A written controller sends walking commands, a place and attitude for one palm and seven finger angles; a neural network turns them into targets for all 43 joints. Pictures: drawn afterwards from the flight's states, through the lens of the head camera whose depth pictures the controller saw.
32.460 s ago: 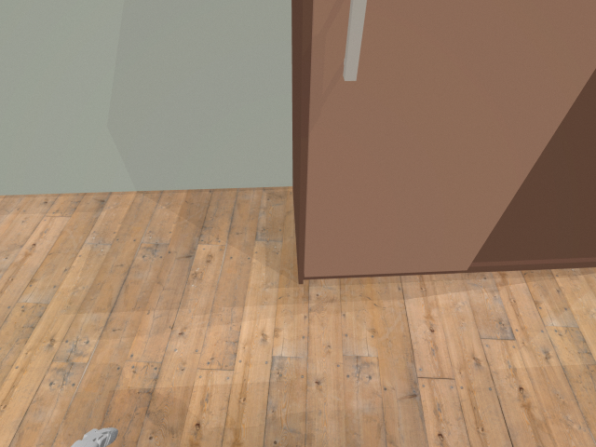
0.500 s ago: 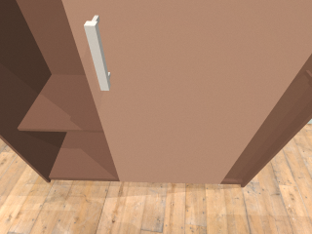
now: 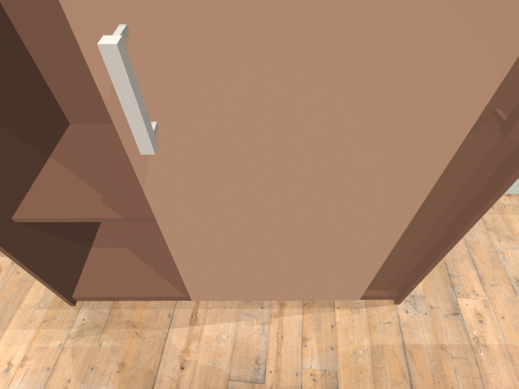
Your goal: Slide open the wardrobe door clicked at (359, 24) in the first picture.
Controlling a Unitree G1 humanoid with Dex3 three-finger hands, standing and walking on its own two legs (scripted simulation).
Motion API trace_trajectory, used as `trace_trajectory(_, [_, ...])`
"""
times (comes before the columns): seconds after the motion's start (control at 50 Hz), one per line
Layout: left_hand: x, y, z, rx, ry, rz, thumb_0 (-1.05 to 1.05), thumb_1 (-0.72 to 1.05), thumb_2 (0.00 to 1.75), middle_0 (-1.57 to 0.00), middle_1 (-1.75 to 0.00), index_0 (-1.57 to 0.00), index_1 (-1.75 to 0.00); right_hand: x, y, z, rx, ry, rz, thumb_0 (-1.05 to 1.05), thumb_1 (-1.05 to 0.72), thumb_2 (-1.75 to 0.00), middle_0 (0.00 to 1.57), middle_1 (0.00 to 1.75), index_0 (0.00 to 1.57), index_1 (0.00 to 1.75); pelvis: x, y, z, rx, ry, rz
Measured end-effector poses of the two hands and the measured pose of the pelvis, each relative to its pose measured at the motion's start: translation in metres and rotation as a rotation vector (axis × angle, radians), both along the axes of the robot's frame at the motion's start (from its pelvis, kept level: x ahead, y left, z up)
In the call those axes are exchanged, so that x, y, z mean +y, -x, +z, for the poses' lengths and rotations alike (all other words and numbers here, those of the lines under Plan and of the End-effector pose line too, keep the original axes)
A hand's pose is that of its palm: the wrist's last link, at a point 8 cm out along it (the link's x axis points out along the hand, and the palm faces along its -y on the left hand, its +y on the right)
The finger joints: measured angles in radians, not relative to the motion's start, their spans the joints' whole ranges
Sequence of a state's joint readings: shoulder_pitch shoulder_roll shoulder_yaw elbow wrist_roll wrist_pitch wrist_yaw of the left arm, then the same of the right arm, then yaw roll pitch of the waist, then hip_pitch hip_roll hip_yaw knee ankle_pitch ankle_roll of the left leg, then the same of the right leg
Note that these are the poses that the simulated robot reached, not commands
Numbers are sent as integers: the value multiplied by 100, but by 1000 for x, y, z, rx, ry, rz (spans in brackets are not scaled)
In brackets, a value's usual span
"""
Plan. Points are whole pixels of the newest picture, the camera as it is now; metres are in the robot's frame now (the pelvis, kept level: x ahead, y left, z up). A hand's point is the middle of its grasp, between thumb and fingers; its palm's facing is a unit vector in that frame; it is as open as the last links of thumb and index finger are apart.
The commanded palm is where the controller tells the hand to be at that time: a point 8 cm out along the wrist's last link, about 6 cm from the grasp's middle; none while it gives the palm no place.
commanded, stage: look to check the result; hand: left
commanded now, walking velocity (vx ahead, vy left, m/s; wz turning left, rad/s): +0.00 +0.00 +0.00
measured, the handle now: (136, 94) +0.48 +0.22 +0.20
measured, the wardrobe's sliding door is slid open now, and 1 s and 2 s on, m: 0.47 0.47 0.47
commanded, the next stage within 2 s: stand and wait in 0.26 s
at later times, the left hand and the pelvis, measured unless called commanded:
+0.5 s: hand out of the picture +0.05 +0.19 -0.17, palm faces +0.01 -0.96 -0.29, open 7.3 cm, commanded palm none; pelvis +0.01 -0.02 +0.00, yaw -1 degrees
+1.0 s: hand out of the picture +0.06 +0.21 -0.16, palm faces -0.01 -0.95 -0.31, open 7.3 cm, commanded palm none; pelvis +0.01 -0.02 +0.00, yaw -1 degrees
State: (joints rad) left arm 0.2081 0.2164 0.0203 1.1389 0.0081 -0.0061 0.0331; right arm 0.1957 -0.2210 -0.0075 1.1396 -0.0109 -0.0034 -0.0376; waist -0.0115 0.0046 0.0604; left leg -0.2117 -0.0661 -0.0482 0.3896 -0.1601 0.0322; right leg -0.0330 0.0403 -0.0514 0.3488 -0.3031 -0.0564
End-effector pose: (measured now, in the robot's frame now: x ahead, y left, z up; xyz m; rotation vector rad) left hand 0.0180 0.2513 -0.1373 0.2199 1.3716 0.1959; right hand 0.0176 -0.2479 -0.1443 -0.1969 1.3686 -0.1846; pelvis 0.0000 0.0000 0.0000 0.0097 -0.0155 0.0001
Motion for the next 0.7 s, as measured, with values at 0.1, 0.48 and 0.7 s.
trace_trajectory(0.1, [-3,-3,1,1,-4,1,0,91,90,-20,-30,-20,-30,-8,-9,0,-10,7,8,0,-91,-90,20,30,20,30,-4,-2,0,-2,-1,-1])
trace_trajectory(0.48, [-12,-24,4,-35,-17,-13,0,91,90,-20,-30,-20,-30,-30,-33,4,-60,27,16,0,-91,-90,20,30,20,30,-18,-7,0,-6,-4,-11])
trace_trajectory(0.7, [-7,-34,7,-54,-34,-27,0,91,90,-20,-30,-20,-30,-40,-26,6,-53,45,3,0,-91,-90,20,30,20,30,-21,-8,0,-11,-4,-20])
